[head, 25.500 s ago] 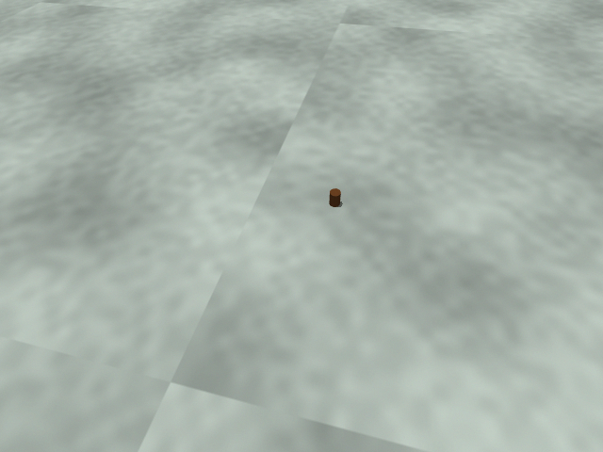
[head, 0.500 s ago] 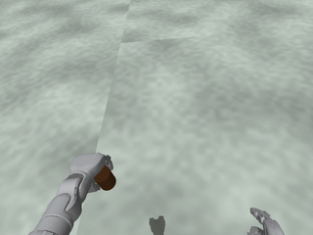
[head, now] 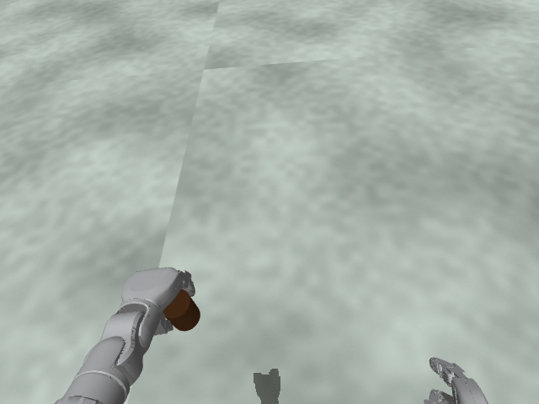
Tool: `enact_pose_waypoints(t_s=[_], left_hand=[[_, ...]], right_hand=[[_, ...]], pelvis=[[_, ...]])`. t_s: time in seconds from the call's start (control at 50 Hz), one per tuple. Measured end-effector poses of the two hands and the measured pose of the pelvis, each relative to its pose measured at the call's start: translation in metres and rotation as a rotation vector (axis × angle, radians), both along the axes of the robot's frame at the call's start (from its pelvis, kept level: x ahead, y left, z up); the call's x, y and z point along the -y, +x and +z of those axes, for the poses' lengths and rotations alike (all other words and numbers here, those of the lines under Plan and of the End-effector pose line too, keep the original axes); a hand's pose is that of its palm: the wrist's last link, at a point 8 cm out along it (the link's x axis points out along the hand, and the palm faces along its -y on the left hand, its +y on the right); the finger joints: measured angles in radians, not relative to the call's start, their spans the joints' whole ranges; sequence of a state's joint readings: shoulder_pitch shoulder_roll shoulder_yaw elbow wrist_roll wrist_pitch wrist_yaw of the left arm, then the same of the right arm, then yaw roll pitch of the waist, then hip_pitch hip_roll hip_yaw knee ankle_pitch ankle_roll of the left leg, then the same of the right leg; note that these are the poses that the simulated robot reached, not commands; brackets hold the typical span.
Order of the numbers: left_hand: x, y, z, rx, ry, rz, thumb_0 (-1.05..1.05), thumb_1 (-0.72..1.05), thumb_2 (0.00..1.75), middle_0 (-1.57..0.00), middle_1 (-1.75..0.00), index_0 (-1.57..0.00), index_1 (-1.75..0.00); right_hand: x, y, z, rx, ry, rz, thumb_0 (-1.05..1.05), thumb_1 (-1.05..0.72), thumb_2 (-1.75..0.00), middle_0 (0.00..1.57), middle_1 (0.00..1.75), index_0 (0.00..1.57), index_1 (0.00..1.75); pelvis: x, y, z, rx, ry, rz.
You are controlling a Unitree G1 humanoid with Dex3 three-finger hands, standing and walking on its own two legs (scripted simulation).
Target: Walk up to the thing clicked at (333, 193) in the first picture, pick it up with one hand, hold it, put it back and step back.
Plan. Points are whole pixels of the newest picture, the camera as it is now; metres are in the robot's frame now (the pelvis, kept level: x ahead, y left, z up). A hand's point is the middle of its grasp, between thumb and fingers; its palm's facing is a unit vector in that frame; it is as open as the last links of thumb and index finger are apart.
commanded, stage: crouch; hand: left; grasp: from above
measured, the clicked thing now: (181, 310) +0.30 +0.20 -0.09
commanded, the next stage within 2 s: lower in 1.72 s
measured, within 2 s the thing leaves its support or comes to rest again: neither
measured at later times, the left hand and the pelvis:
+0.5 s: hand (199, 341) +0.31 +0.21 -0.28, palm faces -0.41 +0.02 -0.91, open 7.8 cm; pelvis -0.05 +0.01 -0.16, yaw +0 degrees
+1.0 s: hand (220, 358) +0.33 +0.20 -0.48, palm faces -0.44 -0.01 -0.90, open 7.8 cm; pelvis -0.08 +0.00 -0.31, yaw +0 degrees
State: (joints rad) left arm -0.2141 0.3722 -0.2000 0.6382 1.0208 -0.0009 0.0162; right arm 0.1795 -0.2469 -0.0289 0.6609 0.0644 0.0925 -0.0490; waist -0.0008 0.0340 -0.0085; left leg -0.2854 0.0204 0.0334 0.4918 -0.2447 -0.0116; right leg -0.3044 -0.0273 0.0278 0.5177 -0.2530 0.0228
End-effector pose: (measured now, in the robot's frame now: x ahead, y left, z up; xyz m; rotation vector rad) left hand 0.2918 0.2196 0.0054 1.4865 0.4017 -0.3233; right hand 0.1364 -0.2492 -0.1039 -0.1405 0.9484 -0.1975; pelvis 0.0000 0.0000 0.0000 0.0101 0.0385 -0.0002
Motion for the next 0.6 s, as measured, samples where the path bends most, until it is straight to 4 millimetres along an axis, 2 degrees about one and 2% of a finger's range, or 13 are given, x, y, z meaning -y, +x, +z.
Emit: enact_pose_waypoints(t_s=[0.12,0.24,0.42,0.52,0.6], left_hand=[[-0.002,-0.004,-0.039,-0.011,0.028,-0.003,0.08,0.34,0.4,-1.0,-0.47,-0.82,-0.41],[0.0,0.004,-0.089,0.006,0.061,-0.016,0.09,0.34,0.39,-1.04,-0.47,-0.82,-0.4],[0.01,0.019,-0.185,0.032,0.069,-0.04,0.13,0.37,0.35,-1.09,-0.47,-0.83,-0.38],[0.01,0.025,-0.237,0.044,0.079,-0.034,0.14,0.38,0.33,-1.11,-0.48,-0.83,-0.38],[0.009,0.028,-0.276,0.029,0.08,-0.018,0.14,0.38,0.33,-1.11,-0.48,-0.83,-0.38]], right_hand=[[0.005,-0.013,-0.012,-0.058,-0.025,0.015,0.0,-0.91,-0.9,0.2,0.29,0.2,0.3],[0.016,-0.041,-0.045,-0.136,-0.065,0.009,0.0,-0.91,-0.9,0.2,0.29,0.2,0.3],[0.028,-0.1,-0.122,-0.257,-0.123,-0.037,0.0,-0.91,-0.9,0.2,0.29,0.2,0.3],[0.024,-0.128,-0.173,-0.311,-0.128,-0.056,0.0,-0.91,-0.9,0.2,0.29,0.2,0.3],[0.017,-0.143,-0.211,-0.343,-0.116,-0.049,0.0,-0.91,-0.9,0.2,0.29,0.2,0.3]], pelvis=[[0.0,-0.007,-0.011,-0.06,-0.003,0.012],[-0.001,-0.018,-0.042,-0.174,-0.015,0.02],[-0.006,-0.04,-0.118,-0.356,-0.033,0.02],[-0.008,-0.053,-0.164,-0.433,-0.039,0.017],[-0.009,-0.063,-0.196,-0.476,-0.043,0.018]])
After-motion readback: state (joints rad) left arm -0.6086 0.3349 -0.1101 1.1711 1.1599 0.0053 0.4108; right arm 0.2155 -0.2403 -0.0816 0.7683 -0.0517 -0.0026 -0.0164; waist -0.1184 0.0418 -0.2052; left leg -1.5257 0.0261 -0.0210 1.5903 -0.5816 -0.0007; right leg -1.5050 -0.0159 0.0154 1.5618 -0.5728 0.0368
